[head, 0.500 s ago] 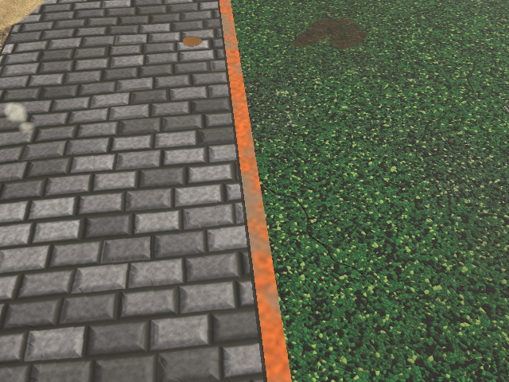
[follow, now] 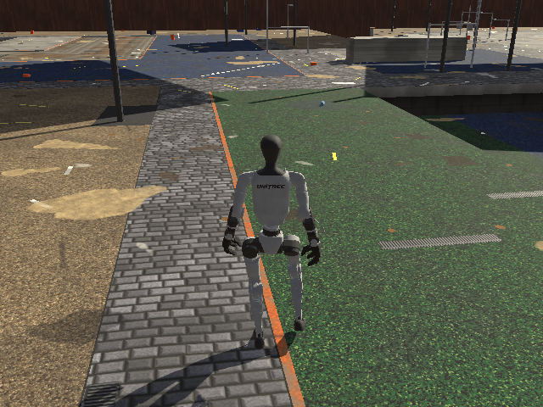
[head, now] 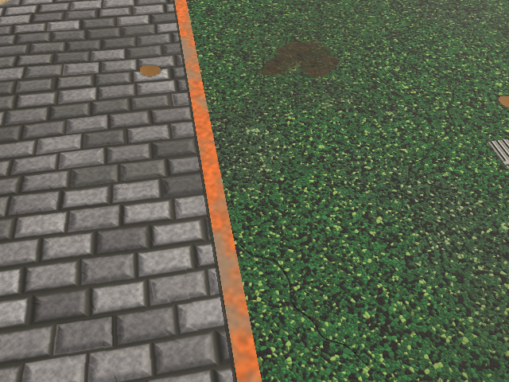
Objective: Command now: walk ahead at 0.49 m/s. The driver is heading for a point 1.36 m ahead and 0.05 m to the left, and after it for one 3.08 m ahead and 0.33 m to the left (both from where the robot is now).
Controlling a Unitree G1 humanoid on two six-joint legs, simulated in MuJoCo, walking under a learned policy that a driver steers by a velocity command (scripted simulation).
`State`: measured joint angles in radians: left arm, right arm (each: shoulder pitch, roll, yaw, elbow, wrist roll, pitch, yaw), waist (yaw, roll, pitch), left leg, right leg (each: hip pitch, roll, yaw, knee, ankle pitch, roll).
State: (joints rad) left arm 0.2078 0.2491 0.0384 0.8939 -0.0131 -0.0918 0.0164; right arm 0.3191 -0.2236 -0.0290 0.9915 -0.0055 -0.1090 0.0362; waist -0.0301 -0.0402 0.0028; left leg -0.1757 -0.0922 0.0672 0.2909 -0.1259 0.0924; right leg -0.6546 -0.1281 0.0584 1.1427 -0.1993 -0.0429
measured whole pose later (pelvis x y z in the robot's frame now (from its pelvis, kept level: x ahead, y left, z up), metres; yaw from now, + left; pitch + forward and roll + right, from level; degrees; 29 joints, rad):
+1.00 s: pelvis +0.25 -0.03 -0.01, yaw +1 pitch +0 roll +0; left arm 0.17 0.22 0.05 1.02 0.00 0.00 0.03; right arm 0.23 -0.18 -0.03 1.07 0.00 -0.05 -0.03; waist -0.02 -0.01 0.02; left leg -0.19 -0.02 0.05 0.46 -0.28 0.03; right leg -0.26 -0.02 0.01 0.48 -0.23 0.02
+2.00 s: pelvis +0.24 -0.04 -0.01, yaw +1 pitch -1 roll +0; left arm 0.24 0.17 0.03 1.13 -0.01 0.00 0.04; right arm 0.33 -0.16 -0.03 1.13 0.01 -0.02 -0.05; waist 0.00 0.00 0.02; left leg -0.20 0.01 0.04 0.54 -0.37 0.03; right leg -0.27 0.01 0.00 0.57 -0.35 -0.03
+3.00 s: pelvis +0.71 -0.02 +0.00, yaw +1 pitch +1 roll +2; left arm 0.10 0.25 0.07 0.91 -0.01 -0.09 0.02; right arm 0.36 -0.22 -0.04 1.04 0.00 -0.10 0.01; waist -0.06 -0.04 -0.01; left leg -0.07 -0.07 0.07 0.22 -0.18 0.07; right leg -0.72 -0.15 0.04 0.82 0.02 -0.02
